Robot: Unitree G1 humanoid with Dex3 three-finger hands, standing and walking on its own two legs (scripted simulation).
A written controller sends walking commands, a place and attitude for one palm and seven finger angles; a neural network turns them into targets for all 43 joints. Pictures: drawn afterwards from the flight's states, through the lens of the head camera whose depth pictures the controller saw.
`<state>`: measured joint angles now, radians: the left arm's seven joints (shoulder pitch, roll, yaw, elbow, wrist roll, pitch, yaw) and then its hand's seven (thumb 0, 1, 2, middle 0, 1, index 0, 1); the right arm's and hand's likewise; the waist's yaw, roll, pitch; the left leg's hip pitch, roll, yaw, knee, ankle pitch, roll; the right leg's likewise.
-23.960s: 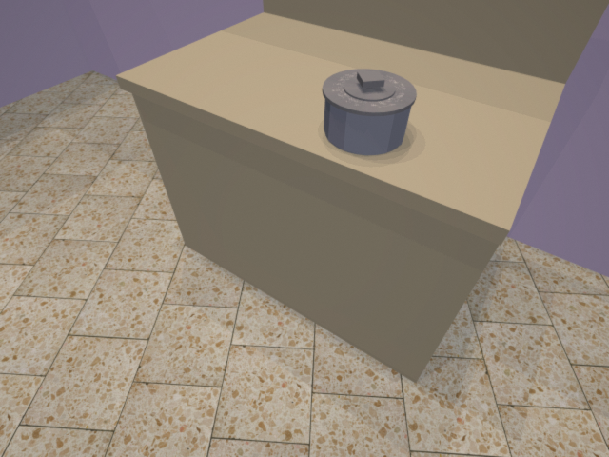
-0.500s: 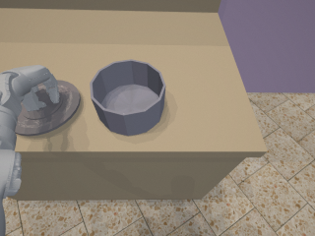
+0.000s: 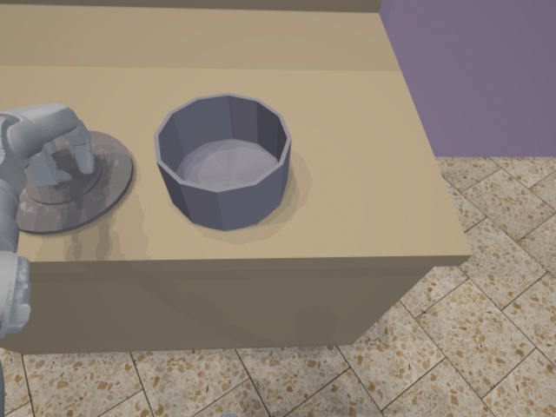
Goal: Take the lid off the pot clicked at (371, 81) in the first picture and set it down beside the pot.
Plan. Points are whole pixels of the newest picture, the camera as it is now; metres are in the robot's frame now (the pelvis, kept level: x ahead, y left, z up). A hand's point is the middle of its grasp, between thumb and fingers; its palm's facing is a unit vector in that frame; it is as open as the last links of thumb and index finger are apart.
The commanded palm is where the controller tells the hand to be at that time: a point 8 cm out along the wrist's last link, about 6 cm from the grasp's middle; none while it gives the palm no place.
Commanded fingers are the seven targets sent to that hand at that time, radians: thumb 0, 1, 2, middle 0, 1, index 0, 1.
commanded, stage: open the fingers wide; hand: left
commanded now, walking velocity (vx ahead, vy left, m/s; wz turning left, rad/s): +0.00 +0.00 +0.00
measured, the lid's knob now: (57, 166) +0.47 +0.31 +0.06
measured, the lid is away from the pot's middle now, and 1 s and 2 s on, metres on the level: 0.25 0.26 0.26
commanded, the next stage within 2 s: raise the empty hand in 1.10 s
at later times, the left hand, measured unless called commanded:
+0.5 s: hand (51, 167) +0.45 +0.30 +0.09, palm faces -0.43 -0.07 -0.90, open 7.0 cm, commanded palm +0.47 +0.29 +0.14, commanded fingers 0.00 0.13 0.90 -0.54 -0.82 -0.61 -0.86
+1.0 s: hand (52, 163) +0.46 +0.30 +0.09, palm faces -0.43 -0.07 -0.90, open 10.7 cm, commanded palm +0.47 +0.30 +0.14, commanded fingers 0.00 -0.08 0.78 -0.41 -0.75 -0.41 -0.75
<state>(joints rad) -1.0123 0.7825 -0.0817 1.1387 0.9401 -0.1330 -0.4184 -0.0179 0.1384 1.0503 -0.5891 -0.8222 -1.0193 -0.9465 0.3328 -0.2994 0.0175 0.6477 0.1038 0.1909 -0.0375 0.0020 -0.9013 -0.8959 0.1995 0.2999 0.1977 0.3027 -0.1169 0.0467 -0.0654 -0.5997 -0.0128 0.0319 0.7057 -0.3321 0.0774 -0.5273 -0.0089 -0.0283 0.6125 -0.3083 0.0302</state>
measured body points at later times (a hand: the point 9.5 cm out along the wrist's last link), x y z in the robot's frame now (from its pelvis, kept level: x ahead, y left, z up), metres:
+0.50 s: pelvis +0.00 +0.01 +0.00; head +0.08 +0.02 +0.44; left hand +0.47 +0.30 +0.14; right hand +0.04 -0.27 -0.12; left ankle +0.00 +0.07 -0.72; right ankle -0.01 -0.15 -0.72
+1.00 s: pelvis +0.01 +0.00 +0.00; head +0.09 +0.01 +0.44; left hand +0.48 +0.31 +0.14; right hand +0.05 -0.27 -0.12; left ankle +0.00 +0.07 -0.72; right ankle -0.01 -0.15 -0.72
